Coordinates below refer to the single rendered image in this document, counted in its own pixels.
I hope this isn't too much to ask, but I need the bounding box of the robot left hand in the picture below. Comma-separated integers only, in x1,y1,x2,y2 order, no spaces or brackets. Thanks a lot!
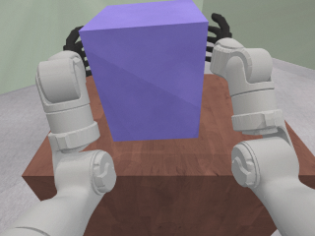
63,26,92,77

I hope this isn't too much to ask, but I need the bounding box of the right robot upper arm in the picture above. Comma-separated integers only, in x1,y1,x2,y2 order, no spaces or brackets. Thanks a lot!
231,137,315,236

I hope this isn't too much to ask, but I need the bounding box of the robot left forearm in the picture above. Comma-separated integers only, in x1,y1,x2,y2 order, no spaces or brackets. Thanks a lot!
35,50,100,189

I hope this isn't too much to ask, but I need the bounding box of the robot right hand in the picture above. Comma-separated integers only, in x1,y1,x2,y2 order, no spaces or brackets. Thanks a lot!
205,13,232,62

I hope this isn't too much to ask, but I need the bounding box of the carton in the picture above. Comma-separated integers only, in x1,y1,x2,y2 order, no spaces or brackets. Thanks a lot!
79,0,209,142

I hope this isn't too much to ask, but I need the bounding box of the pedestal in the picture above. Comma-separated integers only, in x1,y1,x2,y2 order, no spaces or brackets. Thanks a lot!
22,74,315,236

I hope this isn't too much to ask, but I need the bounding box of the robot right forearm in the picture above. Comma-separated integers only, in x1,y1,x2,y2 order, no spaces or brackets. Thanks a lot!
210,37,299,172

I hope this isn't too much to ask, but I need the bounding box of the left robot upper arm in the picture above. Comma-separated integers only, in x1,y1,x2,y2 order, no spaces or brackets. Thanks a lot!
0,149,117,236

